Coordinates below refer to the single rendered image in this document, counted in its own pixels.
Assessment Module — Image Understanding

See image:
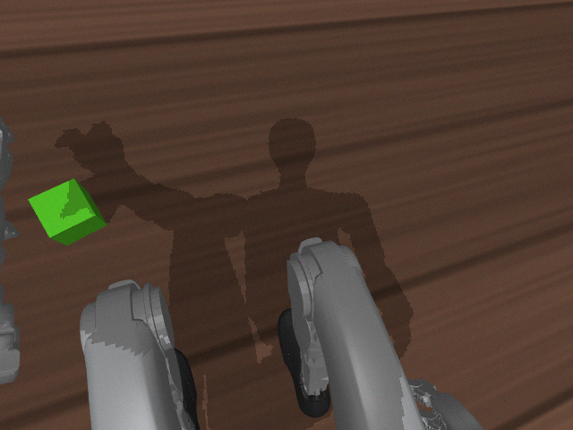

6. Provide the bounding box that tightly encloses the right robot foot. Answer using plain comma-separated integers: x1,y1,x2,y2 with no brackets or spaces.
278,308,330,417

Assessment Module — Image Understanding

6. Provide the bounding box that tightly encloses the left robot hand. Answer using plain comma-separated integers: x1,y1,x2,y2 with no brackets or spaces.
0,116,20,240

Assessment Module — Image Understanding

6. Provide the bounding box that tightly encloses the left robot foot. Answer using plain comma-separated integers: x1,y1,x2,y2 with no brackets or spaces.
174,348,200,430

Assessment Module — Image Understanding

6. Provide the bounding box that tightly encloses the cube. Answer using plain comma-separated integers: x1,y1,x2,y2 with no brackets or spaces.
28,179,107,245

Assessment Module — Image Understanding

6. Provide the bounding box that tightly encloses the left robot arm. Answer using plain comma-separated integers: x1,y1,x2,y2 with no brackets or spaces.
0,194,20,385

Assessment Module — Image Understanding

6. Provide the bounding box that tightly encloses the right robot hand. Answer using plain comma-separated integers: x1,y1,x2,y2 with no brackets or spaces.
407,378,484,430

